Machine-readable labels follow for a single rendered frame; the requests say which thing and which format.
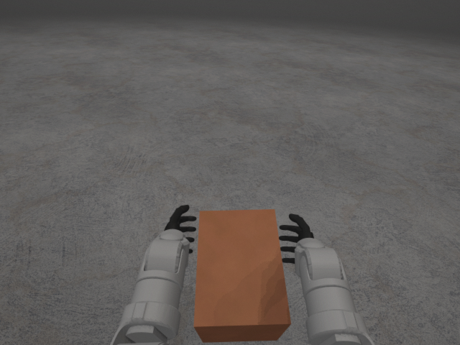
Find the right robot hand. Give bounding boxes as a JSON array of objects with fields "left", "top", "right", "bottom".
[{"left": 279, "top": 213, "right": 314, "bottom": 264}]

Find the left robot hand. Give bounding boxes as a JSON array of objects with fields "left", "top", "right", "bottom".
[{"left": 164, "top": 205, "right": 196, "bottom": 254}]

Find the carton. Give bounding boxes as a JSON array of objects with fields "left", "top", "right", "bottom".
[{"left": 194, "top": 209, "right": 291, "bottom": 343}]

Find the robot right forearm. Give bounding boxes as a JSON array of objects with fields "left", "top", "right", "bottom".
[{"left": 295, "top": 238, "right": 374, "bottom": 345}]

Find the robot left forearm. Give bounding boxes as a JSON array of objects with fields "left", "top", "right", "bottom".
[{"left": 110, "top": 229, "right": 190, "bottom": 345}]

